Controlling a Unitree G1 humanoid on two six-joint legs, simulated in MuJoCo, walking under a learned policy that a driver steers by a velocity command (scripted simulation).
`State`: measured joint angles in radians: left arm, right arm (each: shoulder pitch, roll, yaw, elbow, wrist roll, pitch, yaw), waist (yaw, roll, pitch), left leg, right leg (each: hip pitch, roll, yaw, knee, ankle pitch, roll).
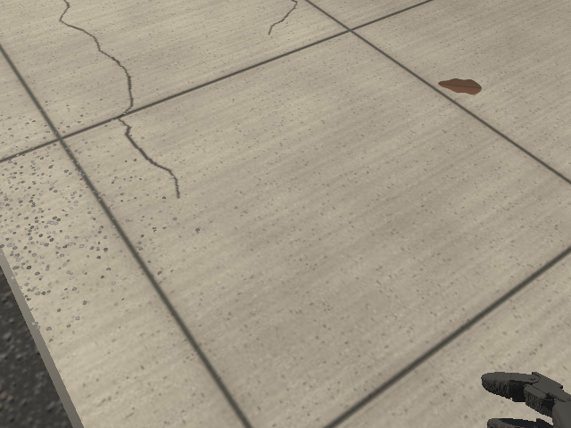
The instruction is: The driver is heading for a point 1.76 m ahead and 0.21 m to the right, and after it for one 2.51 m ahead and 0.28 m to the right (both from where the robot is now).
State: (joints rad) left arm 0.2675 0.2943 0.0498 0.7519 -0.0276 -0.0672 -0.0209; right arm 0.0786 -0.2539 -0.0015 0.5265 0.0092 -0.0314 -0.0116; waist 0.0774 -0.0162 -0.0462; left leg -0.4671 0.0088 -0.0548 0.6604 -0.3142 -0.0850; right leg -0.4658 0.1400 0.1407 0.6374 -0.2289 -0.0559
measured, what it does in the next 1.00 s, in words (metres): steps on the spot, turning right: right foot, then left foot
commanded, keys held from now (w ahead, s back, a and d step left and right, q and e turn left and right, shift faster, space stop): e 0.28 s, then no key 0.72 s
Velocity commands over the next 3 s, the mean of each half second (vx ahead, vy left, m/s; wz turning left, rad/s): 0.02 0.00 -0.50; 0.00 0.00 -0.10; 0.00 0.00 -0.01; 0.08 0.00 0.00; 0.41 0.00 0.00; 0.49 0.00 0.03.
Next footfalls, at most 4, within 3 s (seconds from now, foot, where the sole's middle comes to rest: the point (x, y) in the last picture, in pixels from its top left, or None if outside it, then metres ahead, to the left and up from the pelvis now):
0.40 right None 0.05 -0.16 -0.76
0.72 left None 0.09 0.08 -0.76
2.46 left None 0.46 -0.07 -0.76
2.96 right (476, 372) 0.67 -0.40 -0.76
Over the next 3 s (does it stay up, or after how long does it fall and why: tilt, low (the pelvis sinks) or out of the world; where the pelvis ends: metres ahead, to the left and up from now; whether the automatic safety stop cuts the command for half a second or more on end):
stays up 0.56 -0.25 0.00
